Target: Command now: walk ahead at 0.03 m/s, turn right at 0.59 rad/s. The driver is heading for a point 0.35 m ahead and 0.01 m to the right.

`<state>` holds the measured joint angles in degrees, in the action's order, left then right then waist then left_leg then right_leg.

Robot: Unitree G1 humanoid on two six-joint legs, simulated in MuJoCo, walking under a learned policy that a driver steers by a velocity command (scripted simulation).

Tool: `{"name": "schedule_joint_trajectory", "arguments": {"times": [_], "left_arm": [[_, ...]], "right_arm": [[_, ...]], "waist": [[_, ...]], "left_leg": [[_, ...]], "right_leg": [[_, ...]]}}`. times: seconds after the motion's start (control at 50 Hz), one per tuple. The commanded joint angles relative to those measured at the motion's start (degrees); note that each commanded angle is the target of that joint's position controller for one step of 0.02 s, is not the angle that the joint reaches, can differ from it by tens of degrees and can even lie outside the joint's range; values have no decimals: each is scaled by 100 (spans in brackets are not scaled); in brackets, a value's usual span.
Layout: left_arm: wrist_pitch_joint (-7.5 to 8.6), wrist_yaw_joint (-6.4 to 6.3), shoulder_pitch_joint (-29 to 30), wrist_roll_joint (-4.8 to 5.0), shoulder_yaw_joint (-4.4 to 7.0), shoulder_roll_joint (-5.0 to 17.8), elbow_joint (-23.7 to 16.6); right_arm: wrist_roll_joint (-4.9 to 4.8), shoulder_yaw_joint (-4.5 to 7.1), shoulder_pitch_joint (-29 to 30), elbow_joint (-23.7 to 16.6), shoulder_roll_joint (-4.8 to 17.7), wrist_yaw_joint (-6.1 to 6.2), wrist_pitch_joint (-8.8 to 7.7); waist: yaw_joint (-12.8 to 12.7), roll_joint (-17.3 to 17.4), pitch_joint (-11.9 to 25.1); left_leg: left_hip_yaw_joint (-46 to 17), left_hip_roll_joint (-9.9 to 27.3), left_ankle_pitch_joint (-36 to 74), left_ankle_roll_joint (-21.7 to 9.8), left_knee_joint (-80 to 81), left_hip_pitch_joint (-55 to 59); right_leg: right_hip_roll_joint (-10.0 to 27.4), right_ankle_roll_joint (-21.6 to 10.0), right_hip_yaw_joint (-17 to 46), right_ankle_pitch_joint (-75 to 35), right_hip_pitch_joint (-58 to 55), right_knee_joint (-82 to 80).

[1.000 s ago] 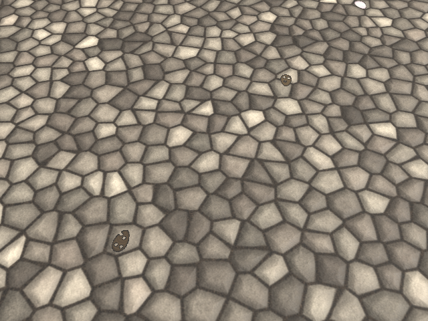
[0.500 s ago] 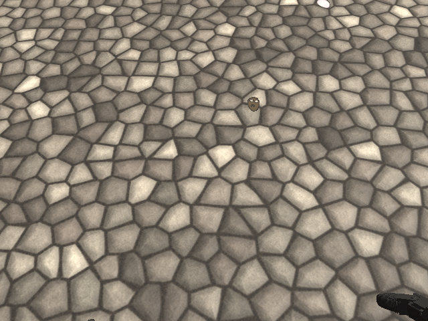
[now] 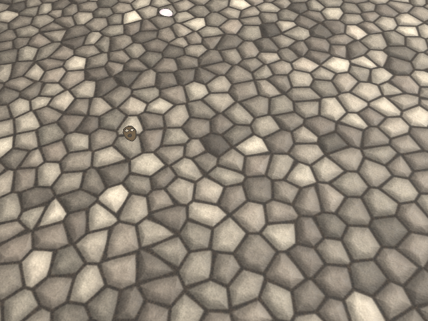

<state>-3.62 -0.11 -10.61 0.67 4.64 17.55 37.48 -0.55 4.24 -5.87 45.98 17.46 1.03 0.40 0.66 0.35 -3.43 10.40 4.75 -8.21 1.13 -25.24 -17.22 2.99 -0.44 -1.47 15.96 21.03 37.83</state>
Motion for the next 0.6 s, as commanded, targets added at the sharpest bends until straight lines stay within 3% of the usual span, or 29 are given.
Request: {"name": "schedule_joint_trajectory", "arguments": {"times": [0.02,0.04,0.06,0.08,0.1,0.12,0.14,0.22,0.26,0.3,0.38,0.42,0.46,0.48,0.5,0.52,0.54,0.56,0.6], "left_arm": [[39,-30,-826,-45,330,886,-171],[38,-144,-790,-35,428,1517,-358],[167,-86,-807,-247,414,1568,-461],[292,-52,-569,-279,368,1407,-452],[359,-66,-218,-174,333,1242,-475],[369,-88,-17,-87,259,1026,-522],[360,-114,107,-53,213,961,-553],[353,-180,-10,-75,134,801,-587],[347,-195,-239,-27,129,771,-501],[360,-176,-350,-47,133,850,-424],[437,-90,-488,-52,119,926,-267],[462,-53,-484,-25,103,940,-218],[457,-32,-328,1,47,825,-212],[472,-28,-247,-17,-11,656,-234],[510,-20,-40,-45,-110,333,-314],[603,-3,-120,-32,-189,8,-506],[686,-44,241,54,-67,518,-651],[749,-38,247,127,28,765,-600],[794,28,137,50,21,625,-483]], "right_arm": [[-46,143,-69,-180,567,-31,3],[253,34,-119,-406,248,-85,1],[199,131,488,-602,514,-22,-49],[56,192,580,-603,677,17,-44],[30,227,383,-506,703,60,-27],[83,251,259,-367,712,111,-3],[131,261,162,-350,708,126,7],[45,216,99,-379,547,85,-25],[32,160,213,-415,469,8,-54],[-4,133,398,-482,479,-89,-115],[-33,99,417,-498,511,-235,-350],[-72,88,295,-461,506,-276,-465],[-66,76,-156,-285,431,-290,-561],[-35,88,-497,-173,466,-270,-594],[10,125,-1102,-41,649,-227,-617],[44,243,-1495,86,1214,-197,-598],[55,296,-1731,134,1266,-229,-598],[30,198,-1608,76,960,-204,-618],[0,104,-1335,-37,725,-167,-604]], "waist": [[-285,-152,795],[5,-1942,687],[-433,-1517,866],[-308,-1011,719],[-107,-811,647],[-48,-694,709],[26,-748,738],[-4,-763,929],[-170,-825,962],[-317,-1073,705],[-428,-962,392],[-355,-858,307],[-43,-696,337],[122,-608,456],[369,-228,608],[252,1020,652],[506,1283,189],[440,864,-115],[273,771,-142]], "left_leg": [[-334,750,-576,-299,-697,-299],[82,-138,-2835,316,-2572,-1941],[-963,-449,-3031,281,-3575,-2272],[-1224,-333,-2495,171,-3922,-2306],[-1314,-266,-1951,108,-3893,-2332],[-1354,-218,-1658,128,-3892,-2260],[-1331,-273,-1411,180,-4004,-2078],[-1349,-387,-987,291,-3498,-1881],[-1300,-337,-764,296,-2687,-1755],[-1231,-348,-797,249,-2053,-1574],[-1088,-390,-1117,11,-1129,-974],[-1008,-435,-1030,-167,-703,-590],[-878,-513,-500,-350,53,305],[-1035,-375,-429,-430,142,920],[-1685,230,-729,-631,320,1667],[-3233,1122,-1752,-1195,848,2350],[-4616,1872,-2684,-1792,1400,2280],[-4523,1801,-3034,-1776,1431,2190],[-3761,1365,-2530,-1462,1507,2201]], "right_leg": [[192,-582,628,-1271,-1528,-1559],[1633,-1363,2670,-3044,-2169,-1670],[1922,-2025,3149,-2621,-1507,-1967],[1571,-1779,2652,-2189,-1370,-2032],[1275,-1418,2273,-1911,-1309,-1975],[1110,-1205,2075,-1864,-1304,-1920],[1000,-1175,1939,-2115,-1162,-1889],[840,-1205,1830,-2379,-1461,-1795],[752,-1187,1944,-602,-1584,-2021],[799,-1231,2259,782,-1401,-2319],[866,-1282,2507,1226,-1120,-2393],[850,-1283,2621,1352,-952,-2346],[623,-1133,2531,1422,-564,-2127],[429,-984,2422,1355,-241,-1860],[105,-711,1995,1307,373,-996],[-674,-325,825,1286,1510,414],[-582,-156,583,1881,2590,1493],[-280,-165,828,1578,2984,2130],[-30,-129,673,705,3222,2356]]}}
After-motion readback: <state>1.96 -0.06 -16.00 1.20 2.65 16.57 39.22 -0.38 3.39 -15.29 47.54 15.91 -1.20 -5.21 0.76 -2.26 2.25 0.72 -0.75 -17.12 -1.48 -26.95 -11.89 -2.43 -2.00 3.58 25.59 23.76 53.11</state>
